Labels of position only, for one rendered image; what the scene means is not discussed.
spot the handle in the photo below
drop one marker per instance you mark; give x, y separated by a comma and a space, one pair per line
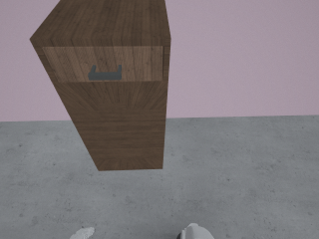
105, 76
113, 107

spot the right robot thigh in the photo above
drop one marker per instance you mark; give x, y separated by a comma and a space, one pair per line
195, 232

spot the robot right shin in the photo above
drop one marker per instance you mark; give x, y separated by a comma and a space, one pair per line
192, 224

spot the cabinet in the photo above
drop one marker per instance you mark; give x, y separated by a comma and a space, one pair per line
131, 139

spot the left robot hand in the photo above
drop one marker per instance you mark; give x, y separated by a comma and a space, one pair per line
83, 233

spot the drawer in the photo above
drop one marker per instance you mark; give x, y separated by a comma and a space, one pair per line
73, 64

